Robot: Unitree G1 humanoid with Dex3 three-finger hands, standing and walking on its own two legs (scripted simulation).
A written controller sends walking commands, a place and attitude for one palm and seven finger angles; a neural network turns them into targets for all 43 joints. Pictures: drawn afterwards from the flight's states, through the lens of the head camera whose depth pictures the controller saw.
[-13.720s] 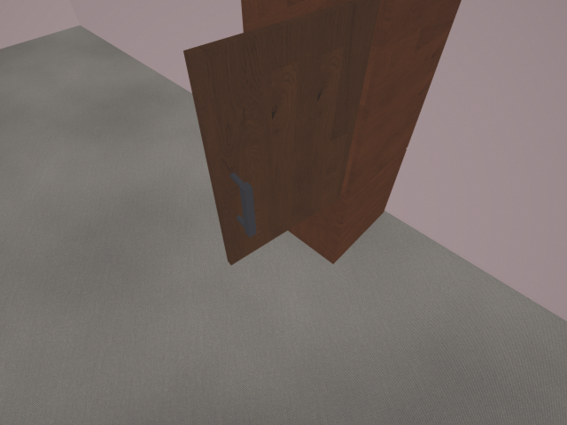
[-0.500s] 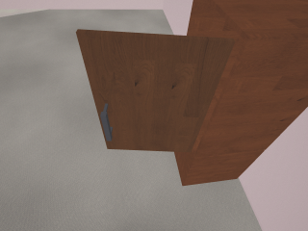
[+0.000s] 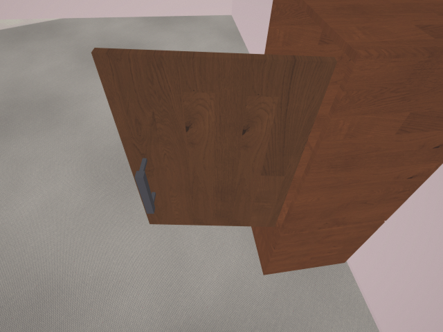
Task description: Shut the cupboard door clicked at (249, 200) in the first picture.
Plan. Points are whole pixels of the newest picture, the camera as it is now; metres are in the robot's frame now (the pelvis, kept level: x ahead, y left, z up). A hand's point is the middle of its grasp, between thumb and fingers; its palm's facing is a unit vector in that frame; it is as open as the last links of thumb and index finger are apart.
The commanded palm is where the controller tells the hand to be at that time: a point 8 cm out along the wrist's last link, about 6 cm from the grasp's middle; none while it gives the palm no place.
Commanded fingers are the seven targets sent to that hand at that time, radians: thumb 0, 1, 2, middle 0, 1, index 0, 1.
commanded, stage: come to a stop and stand still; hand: left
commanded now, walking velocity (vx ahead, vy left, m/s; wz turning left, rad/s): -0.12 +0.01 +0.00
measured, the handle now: (147, 187) +0.46 +0.22 -0.09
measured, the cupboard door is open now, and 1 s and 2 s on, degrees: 81 81 81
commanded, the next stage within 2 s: look again from close up in 1.76 s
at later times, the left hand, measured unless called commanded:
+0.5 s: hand out of the picture +0.07 +0.18 -0.17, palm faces -0.02 -0.97 -0.25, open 7.3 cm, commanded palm none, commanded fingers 0.00 0.90 0.90 -0.20 -0.30 -0.20 -0.30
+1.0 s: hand out of the picture -0.03 +0.15 -0.16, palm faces -0.03 -0.97 -0.22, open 7.3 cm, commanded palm none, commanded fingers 0.00 0.90 0.90 -0.20 -0.30 -0.20 -0.30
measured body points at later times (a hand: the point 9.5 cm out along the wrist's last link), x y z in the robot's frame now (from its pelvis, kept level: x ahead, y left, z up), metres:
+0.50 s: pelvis +0.00 +0.00 +0.00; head +0.03 +0.00 +0.45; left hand +0.07 +0.24 -0.15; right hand +0.02 -0.24 -0.15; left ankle -0.03 +0.07 -0.73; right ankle -0.02 -0.14 -0.73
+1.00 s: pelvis -0.03 -0.03 +0.01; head -0.01 -0.05 +0.46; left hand -0.03 +0.20 -0.14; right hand -0.06 -0.25 -0.16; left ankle -0.03 +0.07 -0.73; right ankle -0.02 -0.14 -0.73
